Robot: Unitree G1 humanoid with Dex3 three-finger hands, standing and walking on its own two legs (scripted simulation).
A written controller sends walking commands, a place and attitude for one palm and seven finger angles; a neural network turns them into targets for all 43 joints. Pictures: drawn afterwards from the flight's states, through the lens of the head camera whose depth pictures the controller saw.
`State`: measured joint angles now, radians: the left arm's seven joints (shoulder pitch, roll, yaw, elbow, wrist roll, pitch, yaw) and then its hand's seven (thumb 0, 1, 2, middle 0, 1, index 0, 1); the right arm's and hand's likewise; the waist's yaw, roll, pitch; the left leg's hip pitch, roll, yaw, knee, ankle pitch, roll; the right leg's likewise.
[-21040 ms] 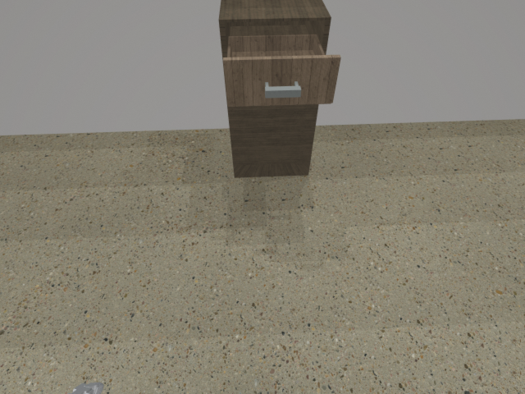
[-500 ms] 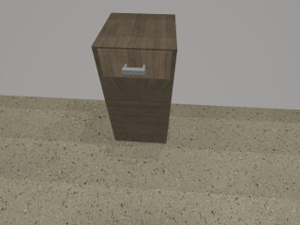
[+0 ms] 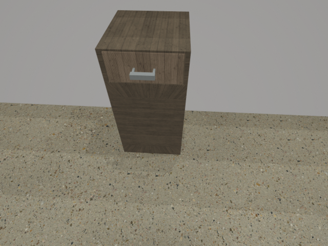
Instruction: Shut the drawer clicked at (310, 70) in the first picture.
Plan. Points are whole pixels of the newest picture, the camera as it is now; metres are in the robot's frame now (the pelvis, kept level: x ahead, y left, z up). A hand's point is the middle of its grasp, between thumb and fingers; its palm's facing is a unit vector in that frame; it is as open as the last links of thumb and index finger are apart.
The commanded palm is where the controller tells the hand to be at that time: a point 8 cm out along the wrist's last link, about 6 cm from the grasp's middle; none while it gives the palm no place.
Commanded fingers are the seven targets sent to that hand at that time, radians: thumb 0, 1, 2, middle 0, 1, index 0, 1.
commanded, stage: look to check the result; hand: left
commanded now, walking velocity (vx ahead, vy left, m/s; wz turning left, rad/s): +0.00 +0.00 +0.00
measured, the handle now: (143, 73) +0.81 +0.15 -0.05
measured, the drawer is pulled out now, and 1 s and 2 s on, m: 0.00 0.00 0.00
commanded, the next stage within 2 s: stand and wait in 0.38 s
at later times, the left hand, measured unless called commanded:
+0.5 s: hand out of the picture -0.01 +0.14 -0.17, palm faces +0.08 -0.98 -0.17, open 7.4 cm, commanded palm none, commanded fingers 0.00 0.90 0.90 -0.20 -0.30 -0.20 -0.30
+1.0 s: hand out of the picture -0.01 +0.14 -0.17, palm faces +0.08 -0.98 -0.18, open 7.4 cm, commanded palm none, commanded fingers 0.00 0.90 0.90 -0.20 -0.30 -0.20 -0.30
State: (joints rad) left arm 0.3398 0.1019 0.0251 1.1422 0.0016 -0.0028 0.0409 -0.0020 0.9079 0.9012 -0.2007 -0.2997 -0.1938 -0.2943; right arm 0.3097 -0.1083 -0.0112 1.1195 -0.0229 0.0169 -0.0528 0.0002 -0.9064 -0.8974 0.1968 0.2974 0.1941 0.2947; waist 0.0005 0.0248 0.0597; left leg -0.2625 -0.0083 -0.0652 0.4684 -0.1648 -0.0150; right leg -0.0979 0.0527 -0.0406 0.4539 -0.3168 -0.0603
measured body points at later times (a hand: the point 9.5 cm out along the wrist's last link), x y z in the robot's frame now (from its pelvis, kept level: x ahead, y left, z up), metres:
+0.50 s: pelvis +0.01 -0.01 +0.00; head +0.02 -0.02 +0.45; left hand -0.02 +0.19 -0.16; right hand -0.01 -0.22 -0.17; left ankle +0.06 +0.13 -0.74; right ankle -0.04 -0.08 -0.74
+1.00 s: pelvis +0.02 -0.01 +0.00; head +0.03 -0.02 +0.45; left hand -0.02 +0.19 -0.16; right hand +0.00 -0.22 -0.17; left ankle +0.06 +0.13 -0.74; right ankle -0.04 -0.08 -0.74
